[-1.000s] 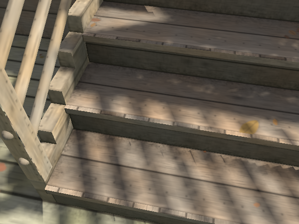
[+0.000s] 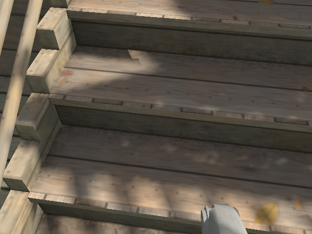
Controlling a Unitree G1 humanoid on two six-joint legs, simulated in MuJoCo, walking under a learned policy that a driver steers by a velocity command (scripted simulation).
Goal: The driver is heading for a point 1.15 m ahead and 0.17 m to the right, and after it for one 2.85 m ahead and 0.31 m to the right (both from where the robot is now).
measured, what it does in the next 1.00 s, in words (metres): climbs: right foot 0.17 m higher, then left foot 0.17 m higher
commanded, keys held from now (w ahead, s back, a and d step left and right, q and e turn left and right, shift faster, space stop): w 1.00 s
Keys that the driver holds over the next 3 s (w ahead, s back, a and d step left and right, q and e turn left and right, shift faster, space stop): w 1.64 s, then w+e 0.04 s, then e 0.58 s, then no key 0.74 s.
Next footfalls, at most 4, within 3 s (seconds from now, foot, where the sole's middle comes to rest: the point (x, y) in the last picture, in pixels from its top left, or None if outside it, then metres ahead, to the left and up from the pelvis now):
0.14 right None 0.25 -0.13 -0.61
0.74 left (141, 175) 0.60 0.06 -0.44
1.20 right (202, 89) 0.85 -0.17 -0.27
1.74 left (133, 2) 1.17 0.07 -0.10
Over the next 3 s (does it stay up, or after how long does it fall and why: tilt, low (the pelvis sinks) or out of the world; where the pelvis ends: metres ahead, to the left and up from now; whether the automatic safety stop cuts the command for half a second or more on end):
stays up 1.12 -0.06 0.66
